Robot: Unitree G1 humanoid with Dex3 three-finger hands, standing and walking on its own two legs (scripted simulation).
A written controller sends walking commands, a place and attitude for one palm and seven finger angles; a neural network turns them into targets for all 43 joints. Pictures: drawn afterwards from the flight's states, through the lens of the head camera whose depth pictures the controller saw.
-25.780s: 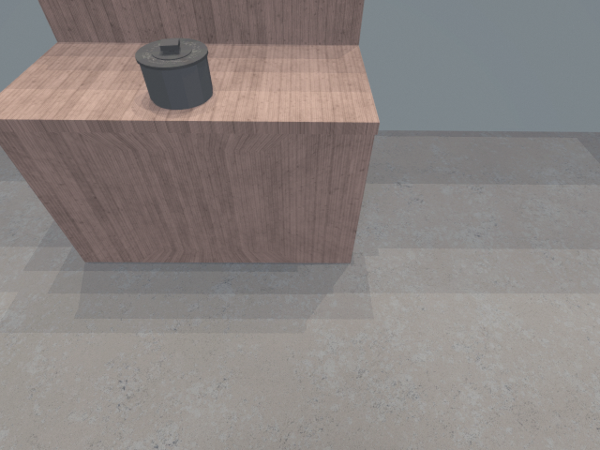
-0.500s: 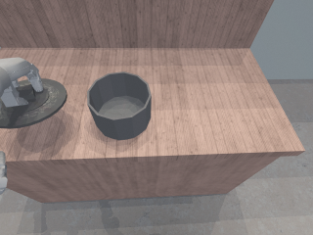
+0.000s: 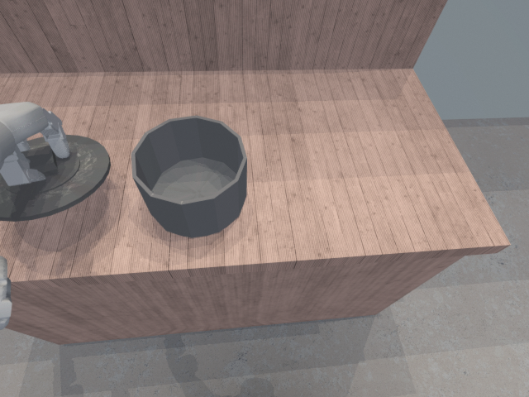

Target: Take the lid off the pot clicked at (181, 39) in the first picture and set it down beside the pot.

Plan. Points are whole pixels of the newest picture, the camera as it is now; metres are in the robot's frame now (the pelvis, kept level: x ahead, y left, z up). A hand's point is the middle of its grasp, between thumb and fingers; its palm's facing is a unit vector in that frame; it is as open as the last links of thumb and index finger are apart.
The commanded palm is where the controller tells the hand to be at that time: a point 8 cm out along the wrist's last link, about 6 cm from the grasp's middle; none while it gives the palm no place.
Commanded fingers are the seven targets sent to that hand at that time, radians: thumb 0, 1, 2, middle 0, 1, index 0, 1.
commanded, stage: lower the lid onto the table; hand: left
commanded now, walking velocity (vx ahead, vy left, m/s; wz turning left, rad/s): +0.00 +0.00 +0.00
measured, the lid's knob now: (36, 160) +0.46 +0.34 +0.06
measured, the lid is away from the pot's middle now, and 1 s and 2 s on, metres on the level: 0.23 0.24 0.25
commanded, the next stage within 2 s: open the fingers wide in 1.26 s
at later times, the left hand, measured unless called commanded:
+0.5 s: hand (26, 188) +0.42 +0.35 +0.05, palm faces -0.51 -0.12 -0.85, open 7.9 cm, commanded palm +0.47 +0.34 +0.11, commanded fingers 0.00 0.45 1.15 -0.82 -0.98 -0.79 -0.97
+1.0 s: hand (42, 187) +0.44 +0.34 +0.02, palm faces -0.51 -0.11 -0.86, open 7.9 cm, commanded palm +0.49 +0.34 +0.07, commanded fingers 0.00 0.45 1.15 -0.82 -0.98 -0.79 -0.97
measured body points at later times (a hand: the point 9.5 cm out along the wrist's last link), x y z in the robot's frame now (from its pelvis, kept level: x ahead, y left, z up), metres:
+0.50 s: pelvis -0.01 -0.01 -0.01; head +0.08 +0.02 +0.43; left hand +0.44 +0.35 +0.10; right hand +0.02 -0.30 -0.12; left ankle +0.00 +0.05 -0.73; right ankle -0.02 -0.16 -0.73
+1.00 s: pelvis -0.01 +0.00 -0.02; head +0.10 +0.03 +0.42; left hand +0.46 +0.35 +0.07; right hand -0.02 -0.28 -0.13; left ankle +0.00 +0.05 -0.73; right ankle -0.02 -0.16 -0.73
